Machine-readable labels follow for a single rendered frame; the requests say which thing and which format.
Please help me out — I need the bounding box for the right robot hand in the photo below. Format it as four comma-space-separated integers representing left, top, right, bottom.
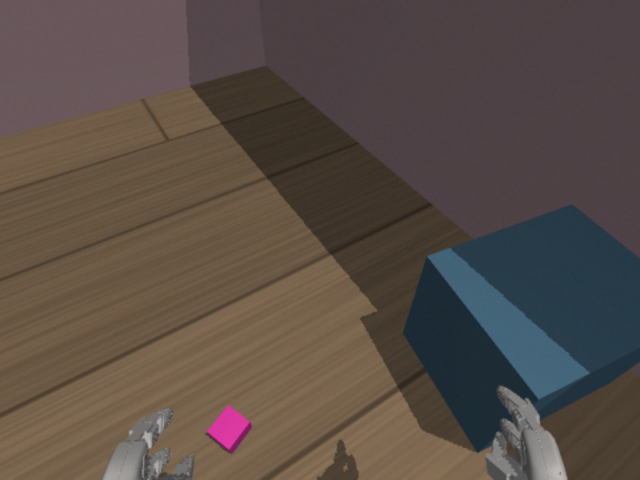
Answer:
485, 385, 568, 480

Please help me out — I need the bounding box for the small box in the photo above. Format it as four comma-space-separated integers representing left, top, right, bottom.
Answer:
207, 405, 252, 454

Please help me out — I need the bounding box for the left robot hand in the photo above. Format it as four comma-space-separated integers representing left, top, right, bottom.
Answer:
101, 408, 194, 480

